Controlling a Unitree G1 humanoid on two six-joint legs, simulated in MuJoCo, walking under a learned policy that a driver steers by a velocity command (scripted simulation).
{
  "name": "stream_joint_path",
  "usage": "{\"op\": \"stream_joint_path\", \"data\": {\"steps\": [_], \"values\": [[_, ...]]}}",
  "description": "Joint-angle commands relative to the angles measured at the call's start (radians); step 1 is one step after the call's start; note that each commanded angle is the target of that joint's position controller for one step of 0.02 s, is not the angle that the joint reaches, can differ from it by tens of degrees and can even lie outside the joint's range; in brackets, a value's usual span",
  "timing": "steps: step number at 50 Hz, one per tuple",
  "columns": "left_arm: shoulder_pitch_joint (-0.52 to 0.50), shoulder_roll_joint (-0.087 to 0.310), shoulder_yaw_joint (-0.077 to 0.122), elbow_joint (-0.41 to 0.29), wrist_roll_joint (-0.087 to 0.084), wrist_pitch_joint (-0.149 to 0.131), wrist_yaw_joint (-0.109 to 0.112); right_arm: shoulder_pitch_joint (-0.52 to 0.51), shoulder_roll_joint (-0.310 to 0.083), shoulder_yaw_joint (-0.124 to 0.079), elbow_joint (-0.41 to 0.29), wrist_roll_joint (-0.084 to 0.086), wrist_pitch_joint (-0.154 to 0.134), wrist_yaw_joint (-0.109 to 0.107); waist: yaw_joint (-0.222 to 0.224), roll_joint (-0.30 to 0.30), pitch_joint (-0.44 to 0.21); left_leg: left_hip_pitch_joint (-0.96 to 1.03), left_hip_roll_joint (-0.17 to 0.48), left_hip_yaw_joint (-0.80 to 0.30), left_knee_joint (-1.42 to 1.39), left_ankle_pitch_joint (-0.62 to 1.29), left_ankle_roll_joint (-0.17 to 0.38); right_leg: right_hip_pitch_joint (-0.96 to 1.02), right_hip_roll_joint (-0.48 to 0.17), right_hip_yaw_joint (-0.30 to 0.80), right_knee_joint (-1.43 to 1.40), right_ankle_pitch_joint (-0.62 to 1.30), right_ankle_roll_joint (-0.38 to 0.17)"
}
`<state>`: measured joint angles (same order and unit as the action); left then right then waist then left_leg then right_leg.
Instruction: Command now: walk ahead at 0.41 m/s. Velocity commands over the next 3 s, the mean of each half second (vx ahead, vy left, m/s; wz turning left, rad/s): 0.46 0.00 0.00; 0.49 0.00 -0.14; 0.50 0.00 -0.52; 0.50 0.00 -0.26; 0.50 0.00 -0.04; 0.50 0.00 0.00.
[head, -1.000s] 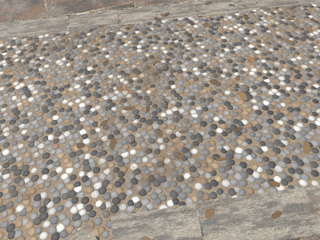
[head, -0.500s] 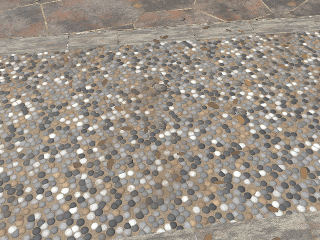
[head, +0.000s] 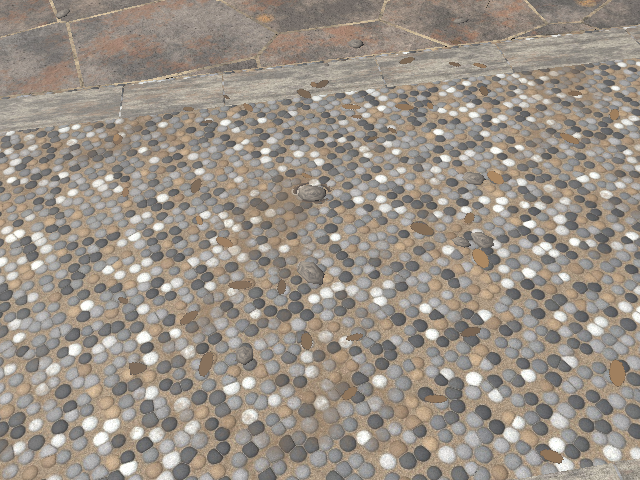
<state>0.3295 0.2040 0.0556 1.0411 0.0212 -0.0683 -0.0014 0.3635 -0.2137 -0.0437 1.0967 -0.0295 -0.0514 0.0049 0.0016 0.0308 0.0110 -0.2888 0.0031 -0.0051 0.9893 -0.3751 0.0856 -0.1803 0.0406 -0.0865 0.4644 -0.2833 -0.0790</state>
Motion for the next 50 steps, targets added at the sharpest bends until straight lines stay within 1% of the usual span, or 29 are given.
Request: {"op": "stream_joint_path", "data": {"steps": [1,3,5,10,13,15,16,17,18,19,20,21,22,23,25,26,28,30,33,36,41,42,44,45,46,47,48,49,50], "values": [[0.081,0.077,0.002,-0.007,-0.003,-0.015,0.005,-0.089,-0.037,-0.007,-0.084,-0.008,-0.023,0.021,0.002,-0.067,0.114,-0.363,0.080,-0.020,0.091,0.126,0.002,0.151,-0.285,0.377,-0.346,-0.034,-0.096],[0.133,0.067,-0.006,0.018,-0.005,-0.027,0.009,-0.095,-0.041,-0.010,-0.087,-0.009,-0.009,0.025,-0.002,-0.090,0.089,-0.366,0.071,0.017,0.073,0.159,-0.016,0.183,-0.255,0.287,-0.330,0.186,-0.091],[0.182,0.068,-0.012,0.039,-0.007,-0.032,0.012,-0.157,-0.036,-0.010,-0.111,-0.007,0.002,0.026,0.004,-0.098,0.091,-0.411,0.067,0.044,0.037,0.185,-0.033,0.205,-0.244,0.229,-0.318,0.353,-0.096],[0.214,0.062,-0.025,0.051,-0.005,-0.035,0.015,-0.389,-0.009,0.008,-0.203,0.007,0.007,0.028,0.038,-0.116,0.135,-0.365,0.031,0.111,-0.246,0.298,-0.048,0.154,-0.207,0.139,-0.331,0.522,-0.095],[0.229,0.077,-0.023,0.064,-0.004,-0.038,0.020,-0.441,-0.018,0.011,-0.233,0.012,0.006,0.026,0.040,-0.124,0.140,-0.281,0.007,0.134,-0.366,0.326,-0.016,0.178,-0.230,0.125,-0.326,0.612,-0.095],[0.202,0.090,-0.020,0.064,-0.002,-0.040,0.023,-0.404,-0.040,0.002,-0.235,0.012,0.001,0.017,0.006,-0.120,0.115,-0.203,-0.016,0.134,-0.404,0.301,0.023,0.224,-0.248,0.107,-0.258,0.801,-0.087],[0.185,0.102,-0.017,0.063,-0.001,-0.040,0.025,-0.342,-0.056,-0.007,-0.219,0.011,-0.003,0.010,-0.025,-0.125,0.077,-0.132,-0.041,0.137,-0.409,0.265,0.043,0.251,-0.251,0.094,-0.177,0.941,-0.078],[0.172,0.112,-0.013,0.061,0.002,-0.036,0.026,-0.226,-0.077,-0.020,-0.183,0.012,-0.010,0.003,-0.073,-0.124,0.014,-0.023,-0.066,0.136,-0.426,0.236,0.063,0.267,-0.246,0.082,-0.040,1.033,-0.068],[0.156,0.118,-0.011,0.057,-0.001,-0.030,0.025,-0.063,-0.098,-0.035,-0.129,0.008,-0.018,-0.006,-0.140,-0.104,-0.065,0.164,-0.072,0.132,-0.493,0.263,0.084,0.215,-0.221,0.061,0.156,0.984,-0.053],[0.163,0.093,-0.018,0.037,-0.008,-0.028,0.020,0.093,-0.163,-0.057,-0.095,-0.017,-0.024,-0.016,-0.187,-0.039,-0.162,0.398,0.097,-0.055,-0.520,0.122,0.128,0.029,-0.179,0.038,0.433,0.682,-0.042],[0.284,-0.026,-0.036,0.021,-0.037,-0.024,0.005,0.136,-0.244,-0.076,-0.099,-0.034,-0.021,-0.013,-0.112,0.177,-0.279,0.636,0.407,-0.592,-0.625,-0.002,0.278,-0.321,0.014,0.010,0.846,-0.144,-0.004],[0.209,0.079,-0.007,0.020,-0.016,-0.020,0.005,0.057,-0.211,-0.072,-0.104,0.010,-0.009,-0.002,-0.110,0.052,-0.245,0.556,0.383,-0.715,-0.745,-0.117,0.278,-0.422,0.008,0.143,0.940,-0.186,-0.024],[0.105,0.088,-0.001,-0.021,-0.011,-0.022,0.003,-0.065,-0.158,-0.056,-0.124,0.022,-0.012,0.000,-0.064,0.029,-0.080,0.405,0.355,-0.540,-0.770,-0.129,0.240,-0.472,-0.054,0.143,0.909,-0.085,-0.032],[0.052,0.078,-0.002,-0.034,-0.006,-0.027,0.001,-0.117,-0.096,-0.040,-0.130,0.020,-0.022,0.004,-0.044,-0.025,-0.007,0.275,0.312,-0.431,-0.805,-0.009,0.210,-0.439,-0.088,0.140,0.849,-0.020,-0.032],[0.069,0.039,-0.003,-0.027,0.015,-0.007,-0.006,-0.114,-0.030,-0.018,-0.102,0.016,-0.040,-0.004,0.021,-0.018,0.029,0.126,0.232,-0.266,-0.831,0.185,0.151,-0.328,-0.127,0.139,0.748,0.010,-0.015],[0.084,0.019,-0.004,-0.022,0.018,0.005,-0.011,-0.088,-0.024,-0.013,-0.089,0.014,-0.048,-0.007,0.033,-0.010,0.025,0.105,0.218,-0.222,-0.836,0.246,0.144,-0.300,-0.130,0.134,0.718,0.009,-0.005],[0.051,0.014,-0.003,-0.039,0.021,0.023,-0.018,-0.035,-0.052,-0.015,-0.070,0.016,-0.061,-0.010,0.043,-0.002,0.037,0.093,0.199,-0.166,-0.851,0.323,0.145,-0.323,-0.138,0.110,0.665,0.027,0.013],[-0.043,0.027,-0.002,-0.076,0.021,0.034,-0.022,0.000,-0.078,-0.017,-0.064,0.017,-0.063,-0.010,0.033,0.003,0.066,0.101,0.188,-0.133,-0.884,0.312,0.142,-0.398,-0.155,0.089,0.594,0.095,0.032],[-0.189,0.039,-0.003,-0.129,0.012,0.035,-0.027,0.058,-0.072,-0.010,-0.058,0.018,-0.058,-0.009,-0.002,0.004,0.096,0.151,0.167,-0.094,-0.901,0.379,0.126,-0.477,-0.162,0.062,0.441,0.201,0.055],[-0.294,0.025,-0.012,-0.164,0.002,0.030,-0.029,0.116,-0.071,-0.005,-0.046,0.019,-0.058,-0.010,-0.034,0.016,0.096,0.208,0.152,-0.053,-0.886,0.489,0.102,-0.460,-0.135,0.027,0.285,0.278,0.059],[-0.394,0.028,-0.018,-0.204,-0.003,0.022,-0.030,0.182,-0.071,-0.005,-0.019,0.003,-0.057,-0.026,-0.062,0.030,0.108,0.381,0.199,0.028,-0.845,0.629,0.095,-0.467,-0.091,-0.002,0.154,0.258,0.007],[-0.394,0.031,-0.016,-0.209,-0.002,0.019,-0.030,0.179,-0.074,-0.006,-0.016,0.000,-0.056,-0.031,-0.054,0.031,0.109,0.410,0.212,0.045,-0.820,0.689,0.091,-0.454,-0.080,-0.005,0.134,0.226,-0.011],[-0.335,0.042,-0.007,-0.198,0.002,0.012,-0.025,0.150,-0.091,-0.010,-0.018,-0.002,-0.056,-0.039,-0.015,0.045,0.074,0.440,0.223,0.090,-0.707,0.974,0.072,-0.347,-0.028,-0.038,0.106,0.147,-0.053],[-0.259,0.057,0.002,-0.176,0.004,0.008,-0.020,0.138,-0.105,-0.014,-0.020,-0.004,-0.054,-0.042,0.019,0.055,0.029,0.449,0.225,0.108,-0.595,1.114,0.063,-0.260,0.009,-0.056,0.099,0.105,-0.078],[-0.128,0.074,0.016,-0.133,0.007,0.002,-0.016,0.124,-0.117,-0.017,-0.025,-0.002,-0.047,-0.041,0.072,0.050,-0.039,0.434,0.214,0.131,-0.426,1.150,0.050,-0.124,0.044,-0.069,0.051,0.111,-0.102],[0.026,0.116,0.036,-0.087,0.021,-0.004,-0.010,0.104,-0.123,-0.017,-0.042,0.006,-0.045,-0.041,0.141,0.037,-0.115,0.287,0.197,0.155,-0.207,1.002,0.028,0.102,-0.001,0.008,0.016,0.132,-0.143],[0.170,0.235,0.072,-0.077,0.040,-0.001,0.000,0.138,-0.063,-0.003,-0.096,0.043,-0.051,-0.026,0.157,-0.142,-0.253,-0.077,0.085,0.196,0.201,0.578,-0.023,0.441,-0.281,0.431,0.007,0.088,-0.284],[0.133,0.240,0.074,-0.073,0.010,0.017,-0.009,0.111,-0.089,-0.016,-0.115,0.031,-0.059,-0.013,0.116,-0.185,-0.304,-0.305,-0.079,0.057,0.426,-0.124,-0.036,0.510,-0.410,0.827,-0.159,0.131,-0.359],[0.031,0.226,0.069,-0.087,-0.010,0.023,-0.012,0.004,-0.106,-0.022,-0.156,0.016,-0.065,-0.008,0.081,-0.095,-0.163,-0.414,0.004,-0.042,0.435,-0.038,-0.020,0.408,-0.363,0.696,-0.180,0.070,-0.324]]}}
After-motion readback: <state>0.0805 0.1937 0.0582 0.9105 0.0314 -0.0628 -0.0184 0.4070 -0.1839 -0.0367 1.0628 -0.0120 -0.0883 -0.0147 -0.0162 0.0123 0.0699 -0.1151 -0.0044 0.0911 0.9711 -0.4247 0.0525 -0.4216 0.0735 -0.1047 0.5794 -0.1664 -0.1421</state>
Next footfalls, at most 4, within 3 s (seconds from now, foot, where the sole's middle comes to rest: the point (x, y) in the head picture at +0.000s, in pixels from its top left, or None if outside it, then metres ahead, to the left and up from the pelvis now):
0.38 left None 0.37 0.08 -0.78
0.94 right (389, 412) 0.67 -0.09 -0.78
1.48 left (346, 287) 1.02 0.00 -0.78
1.98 right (457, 253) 1.13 -0.31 -0.78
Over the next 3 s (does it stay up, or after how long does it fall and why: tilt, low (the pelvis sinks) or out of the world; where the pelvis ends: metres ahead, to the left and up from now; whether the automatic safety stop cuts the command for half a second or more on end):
stays up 1.53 -0.42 0.00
